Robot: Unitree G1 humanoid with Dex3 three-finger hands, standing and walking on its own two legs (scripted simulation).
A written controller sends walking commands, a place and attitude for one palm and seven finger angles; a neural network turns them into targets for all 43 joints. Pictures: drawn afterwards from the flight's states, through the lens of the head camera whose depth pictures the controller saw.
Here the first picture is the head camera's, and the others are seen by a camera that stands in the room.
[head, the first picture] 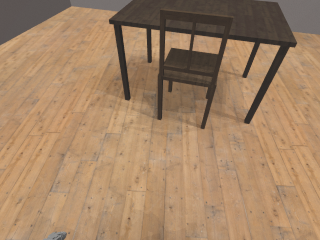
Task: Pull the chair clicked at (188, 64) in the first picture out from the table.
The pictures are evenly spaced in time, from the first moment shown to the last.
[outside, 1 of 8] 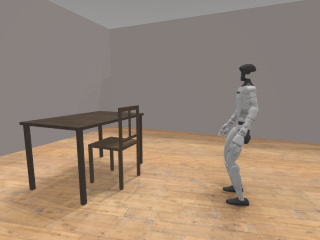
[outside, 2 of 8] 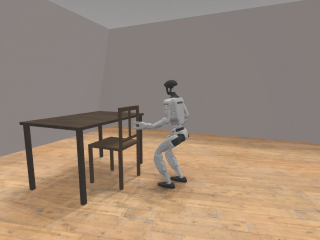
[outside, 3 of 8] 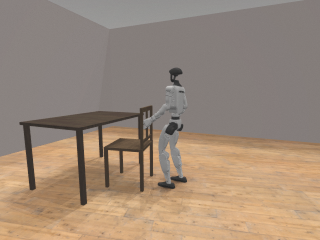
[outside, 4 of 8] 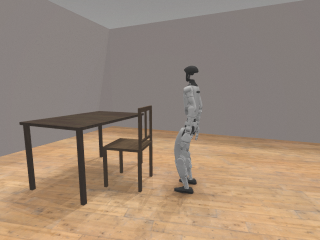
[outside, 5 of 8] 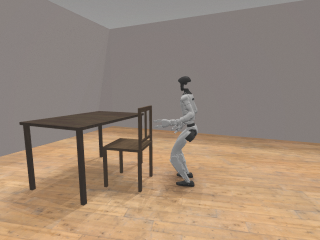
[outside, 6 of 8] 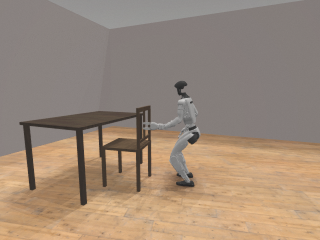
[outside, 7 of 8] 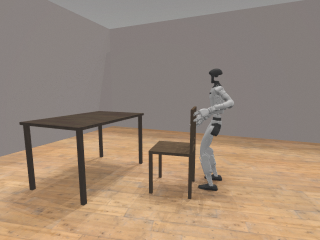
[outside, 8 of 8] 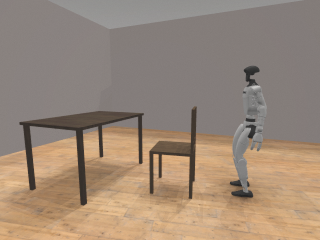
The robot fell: no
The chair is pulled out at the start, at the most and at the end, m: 0.00 0.71 0.71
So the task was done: yes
